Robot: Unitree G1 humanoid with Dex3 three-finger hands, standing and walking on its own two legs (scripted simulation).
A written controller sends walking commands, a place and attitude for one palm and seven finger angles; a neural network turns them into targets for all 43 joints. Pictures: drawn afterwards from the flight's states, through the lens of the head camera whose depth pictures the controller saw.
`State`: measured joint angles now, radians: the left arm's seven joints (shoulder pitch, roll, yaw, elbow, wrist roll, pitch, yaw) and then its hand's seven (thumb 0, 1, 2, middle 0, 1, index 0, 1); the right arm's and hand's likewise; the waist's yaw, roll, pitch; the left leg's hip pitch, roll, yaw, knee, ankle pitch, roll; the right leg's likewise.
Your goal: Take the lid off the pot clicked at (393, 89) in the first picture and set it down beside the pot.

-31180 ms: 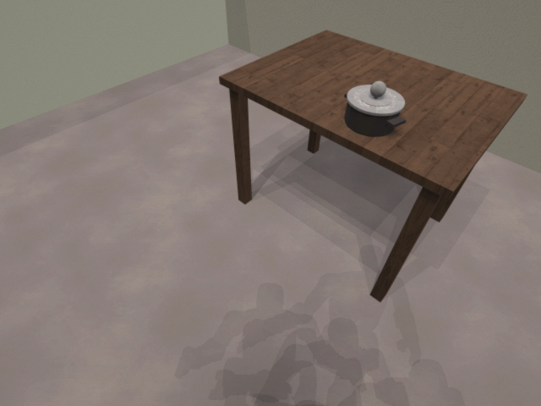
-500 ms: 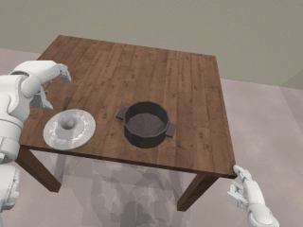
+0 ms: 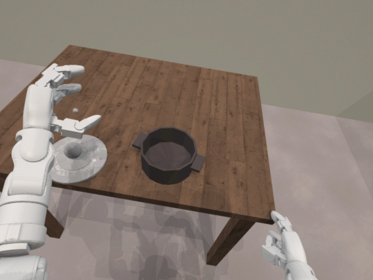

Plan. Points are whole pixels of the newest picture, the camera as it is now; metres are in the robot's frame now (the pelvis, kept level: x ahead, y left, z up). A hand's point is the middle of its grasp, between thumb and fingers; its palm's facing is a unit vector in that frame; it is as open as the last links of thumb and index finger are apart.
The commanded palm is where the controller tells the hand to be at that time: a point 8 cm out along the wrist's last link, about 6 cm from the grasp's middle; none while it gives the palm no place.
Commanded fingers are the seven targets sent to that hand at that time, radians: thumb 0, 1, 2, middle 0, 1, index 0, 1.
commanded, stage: draw the hand back to the body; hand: left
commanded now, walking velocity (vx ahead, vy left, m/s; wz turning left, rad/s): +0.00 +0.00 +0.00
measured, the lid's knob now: (72, 150) +0.42 +0.35 -0.05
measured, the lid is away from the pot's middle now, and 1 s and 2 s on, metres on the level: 0.26 0.26 0.26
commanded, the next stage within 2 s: step back with the hand held close in 1.54 s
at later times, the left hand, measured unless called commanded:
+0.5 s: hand (73, 127) +0.32 +0.24 +0.17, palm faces +0.46 -0.85 -0.27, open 8.9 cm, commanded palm +0.27 +0.28 +0.18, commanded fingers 0.00 0.69 0.90 -0.25 -0.37 -0.25 -0.37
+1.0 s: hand (59, 165) +0.24 +0.23 +0.17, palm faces +0.42 -0.86 -0.28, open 7.4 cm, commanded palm +0.19 +0.27 +0.17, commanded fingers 0.00 0.90 0.90 -0.20 -0.30 -0.20 -0.30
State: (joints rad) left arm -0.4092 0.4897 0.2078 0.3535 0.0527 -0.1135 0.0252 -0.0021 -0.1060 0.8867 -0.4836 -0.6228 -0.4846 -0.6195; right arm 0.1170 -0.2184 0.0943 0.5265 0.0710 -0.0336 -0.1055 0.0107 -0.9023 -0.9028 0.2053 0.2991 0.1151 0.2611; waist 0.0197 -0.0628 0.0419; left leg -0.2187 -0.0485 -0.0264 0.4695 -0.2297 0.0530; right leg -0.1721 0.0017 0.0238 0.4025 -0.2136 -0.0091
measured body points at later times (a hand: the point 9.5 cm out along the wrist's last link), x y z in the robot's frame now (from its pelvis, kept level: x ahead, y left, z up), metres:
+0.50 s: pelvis +0.03 -0.04 +0.00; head +0.01 -0.05 +0.45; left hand +0.29 +0.29 +0.18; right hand +0.23 -0.27 -0.05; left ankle +0.01 +0.08 -0.74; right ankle +0.01 -0.14 -0.74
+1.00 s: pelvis +0.01 -0.02 +0.00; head -0.02 -0.02 +0.45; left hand +0.21 +0.28 +0.18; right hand +0.21 -0.24 -0.05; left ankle +0.01 +0.08 -0.74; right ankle +0.00 -0.14 -0.74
